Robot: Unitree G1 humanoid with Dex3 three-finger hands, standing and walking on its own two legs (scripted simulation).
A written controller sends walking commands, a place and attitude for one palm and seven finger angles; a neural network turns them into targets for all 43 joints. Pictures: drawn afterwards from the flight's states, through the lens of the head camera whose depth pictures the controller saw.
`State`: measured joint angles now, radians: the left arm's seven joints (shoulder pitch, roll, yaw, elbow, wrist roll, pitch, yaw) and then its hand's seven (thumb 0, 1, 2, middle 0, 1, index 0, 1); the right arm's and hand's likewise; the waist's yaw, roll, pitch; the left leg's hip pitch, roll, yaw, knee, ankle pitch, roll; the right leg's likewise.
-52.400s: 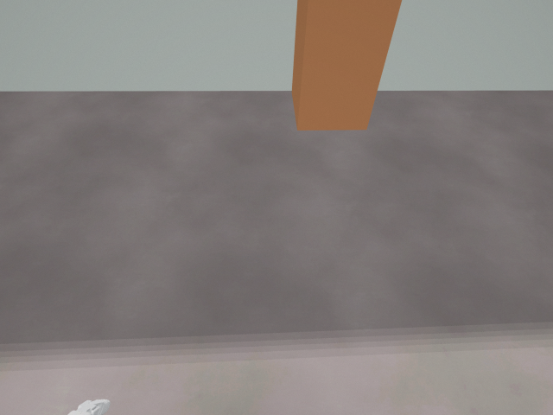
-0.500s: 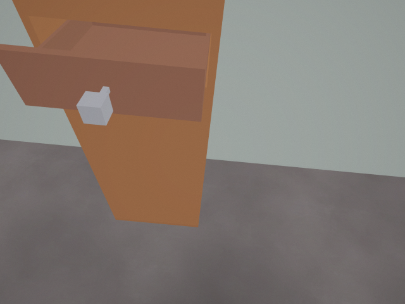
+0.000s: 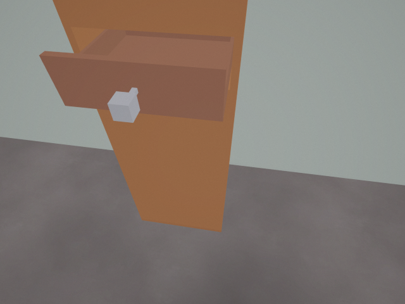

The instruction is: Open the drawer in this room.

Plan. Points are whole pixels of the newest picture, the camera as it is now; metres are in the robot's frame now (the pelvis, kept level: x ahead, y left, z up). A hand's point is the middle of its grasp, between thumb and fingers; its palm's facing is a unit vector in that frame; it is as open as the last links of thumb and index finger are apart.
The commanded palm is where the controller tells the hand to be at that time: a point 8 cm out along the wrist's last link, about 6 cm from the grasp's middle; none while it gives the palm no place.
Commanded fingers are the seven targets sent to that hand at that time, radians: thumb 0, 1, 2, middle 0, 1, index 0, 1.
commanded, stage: stand and wait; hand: left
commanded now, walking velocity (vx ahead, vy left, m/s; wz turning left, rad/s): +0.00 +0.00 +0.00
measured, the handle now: (128, 101) +0.45 +0.20 +0.18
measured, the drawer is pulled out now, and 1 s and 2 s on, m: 0.14 0.14 0.14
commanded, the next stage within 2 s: none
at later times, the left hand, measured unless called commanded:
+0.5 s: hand out of the picture +0.11 +0.24 -0.15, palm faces -0.01 -0.94 -0.33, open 16.2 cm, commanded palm none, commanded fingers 0.00 -0.50 0.30 -0.15 -0.30 -0.15 -0.30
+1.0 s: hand (112, 282) +0.19 +0.24 -0.15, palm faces -0.03 -0.95 -0.31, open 16.2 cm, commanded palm none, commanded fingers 0.00 -0.50 0.30 -0.15 -0.30 -0.15 -0.30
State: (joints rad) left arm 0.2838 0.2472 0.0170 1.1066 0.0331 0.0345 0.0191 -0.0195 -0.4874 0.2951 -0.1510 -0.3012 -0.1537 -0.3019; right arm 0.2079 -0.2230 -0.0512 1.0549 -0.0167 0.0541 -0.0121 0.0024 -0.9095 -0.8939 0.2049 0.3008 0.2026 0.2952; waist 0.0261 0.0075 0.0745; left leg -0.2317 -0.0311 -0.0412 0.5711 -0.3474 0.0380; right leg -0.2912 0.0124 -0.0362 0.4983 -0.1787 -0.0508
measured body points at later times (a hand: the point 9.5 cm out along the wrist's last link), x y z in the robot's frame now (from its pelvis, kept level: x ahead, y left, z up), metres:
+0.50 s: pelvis +0.04 +0.00 +0.01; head +0.06 +0.00 +0.46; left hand +0.11 +0.29 -0.13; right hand +0.04 -0.27 -0.14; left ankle +0.03 +0.13 -0.73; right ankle +0.09 -0.09 -0.73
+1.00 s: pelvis +0.09 +0.01 +0.01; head +0.12 +0.01 +0.46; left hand +0.19 +0.28 -0.13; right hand +0.16 -0.27 -0.13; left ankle +0.03 +0.13 -0.73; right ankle +0.09 -0.09 -0.73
